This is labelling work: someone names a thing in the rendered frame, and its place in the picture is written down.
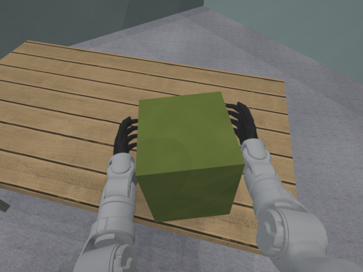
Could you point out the robot right forearm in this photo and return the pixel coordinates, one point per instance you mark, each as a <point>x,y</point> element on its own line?
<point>263,184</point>

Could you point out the robot left forearm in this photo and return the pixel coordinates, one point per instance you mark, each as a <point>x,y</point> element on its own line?
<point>115,219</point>

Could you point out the left robot hand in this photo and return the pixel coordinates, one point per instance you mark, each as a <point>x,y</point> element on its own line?
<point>122,139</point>

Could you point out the right robot upper arm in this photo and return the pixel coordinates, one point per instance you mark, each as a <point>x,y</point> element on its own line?
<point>297,242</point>

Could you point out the table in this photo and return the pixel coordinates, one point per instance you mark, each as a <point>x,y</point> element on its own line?
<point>60,112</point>

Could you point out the carton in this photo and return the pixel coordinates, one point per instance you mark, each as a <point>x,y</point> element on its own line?
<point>188,162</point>

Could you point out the right robot hand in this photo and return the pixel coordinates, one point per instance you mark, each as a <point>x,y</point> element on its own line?
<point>245,124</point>

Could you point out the left robot upper arm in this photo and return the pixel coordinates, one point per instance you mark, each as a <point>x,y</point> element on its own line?
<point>119,257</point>

